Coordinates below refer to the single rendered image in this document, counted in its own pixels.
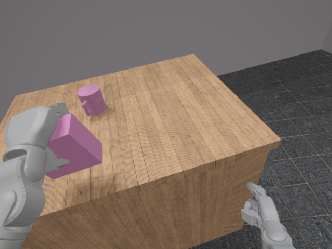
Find table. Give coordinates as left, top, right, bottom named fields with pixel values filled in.
left=0, top=54, right=281, bottom=249

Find left robot forearm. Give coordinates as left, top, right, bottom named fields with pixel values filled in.
left=0, top=145, right=47, bottom=249

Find sponge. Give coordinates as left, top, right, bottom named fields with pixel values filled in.
left=45, top=113, right=102, bottom=179

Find robot right hand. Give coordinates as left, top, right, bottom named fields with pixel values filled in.
left=241, top=181, right=280, bottom=229

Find robot left hand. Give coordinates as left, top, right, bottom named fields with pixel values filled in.
left=4, top=102, right=70, bottom=173

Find right robot forearm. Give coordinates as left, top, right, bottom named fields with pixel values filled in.
left=260, top=220, right=295, bottom=249

